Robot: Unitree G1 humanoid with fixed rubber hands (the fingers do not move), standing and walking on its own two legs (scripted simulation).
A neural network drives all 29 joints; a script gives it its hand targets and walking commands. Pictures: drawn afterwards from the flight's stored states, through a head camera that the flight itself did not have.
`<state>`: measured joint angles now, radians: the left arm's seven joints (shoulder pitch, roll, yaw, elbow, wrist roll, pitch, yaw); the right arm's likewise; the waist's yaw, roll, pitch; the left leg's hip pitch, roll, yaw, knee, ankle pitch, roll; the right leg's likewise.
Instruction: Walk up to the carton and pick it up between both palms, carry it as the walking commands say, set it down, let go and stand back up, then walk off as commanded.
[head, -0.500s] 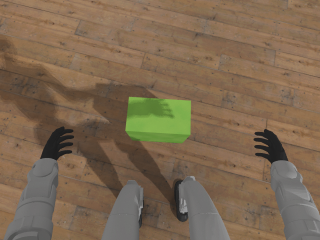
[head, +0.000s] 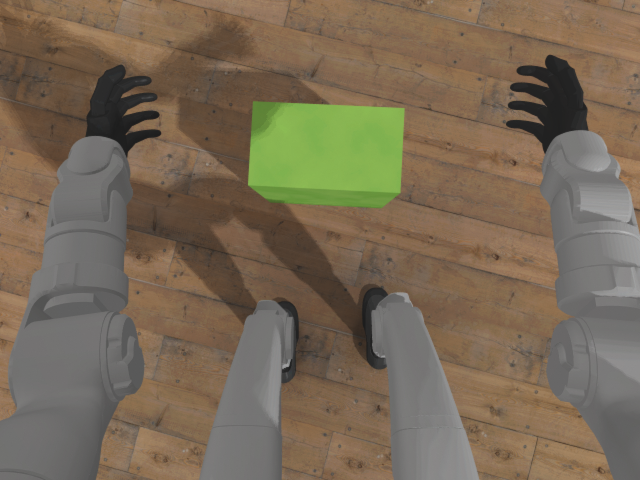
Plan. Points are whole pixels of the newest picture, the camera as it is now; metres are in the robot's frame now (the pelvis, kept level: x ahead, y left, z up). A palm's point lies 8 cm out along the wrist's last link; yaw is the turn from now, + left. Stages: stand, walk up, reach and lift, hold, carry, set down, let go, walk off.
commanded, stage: reach and lift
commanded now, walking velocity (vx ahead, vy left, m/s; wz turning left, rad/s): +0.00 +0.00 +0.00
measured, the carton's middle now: (326, 162) +0.53 +0.01 -0.53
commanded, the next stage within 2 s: none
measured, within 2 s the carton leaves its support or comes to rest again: neither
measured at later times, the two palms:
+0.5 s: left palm (132, 90) +0.54 +0.26 -0.14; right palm (516, 86) +0.53 -0.23 -0.14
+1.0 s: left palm (186, 140) +0.52 +0.25 -0.30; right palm (467, 134) +0.52 -0.23 -0.31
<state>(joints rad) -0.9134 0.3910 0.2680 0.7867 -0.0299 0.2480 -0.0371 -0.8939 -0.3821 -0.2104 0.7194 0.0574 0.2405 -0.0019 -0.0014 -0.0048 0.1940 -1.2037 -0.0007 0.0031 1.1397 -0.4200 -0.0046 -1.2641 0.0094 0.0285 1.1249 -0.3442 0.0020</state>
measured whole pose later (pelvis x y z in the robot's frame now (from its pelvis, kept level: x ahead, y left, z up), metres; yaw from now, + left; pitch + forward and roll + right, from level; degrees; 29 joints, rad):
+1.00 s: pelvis -0.06 +0.00 -0.16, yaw +1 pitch +34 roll +2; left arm -1.58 0.54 0.30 0.95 -0.09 0.32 -0.05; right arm -1.58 -0.49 -0.32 0.87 0.07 0.35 -0.04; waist 0.00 0.01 0.53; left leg -1.83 -0.02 0.00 1.74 -0.51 -0.01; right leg -1.89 0.01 0.03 1.70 -0.41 0.00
